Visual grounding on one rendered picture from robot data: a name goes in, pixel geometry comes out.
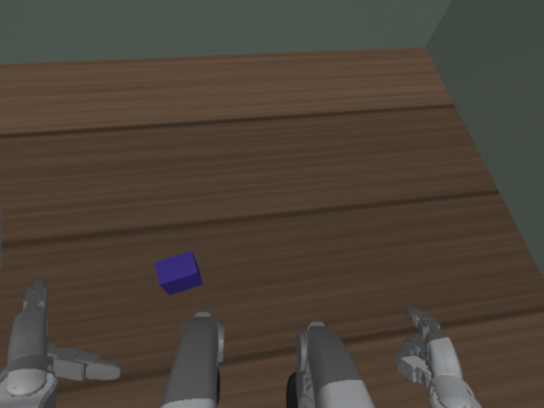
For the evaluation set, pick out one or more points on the right robot arm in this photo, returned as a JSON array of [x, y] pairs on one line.
[[446, 391]]

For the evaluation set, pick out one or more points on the right robot hand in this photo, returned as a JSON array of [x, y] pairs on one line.
[[434, 357]]

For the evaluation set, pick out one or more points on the left robot hand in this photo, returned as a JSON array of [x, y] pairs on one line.
[[29, 335]]

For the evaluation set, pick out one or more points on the carton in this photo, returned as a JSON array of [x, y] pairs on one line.
[[178, 273]]

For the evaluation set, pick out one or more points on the left robot arm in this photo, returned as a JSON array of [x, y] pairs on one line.
[[28, 382]]

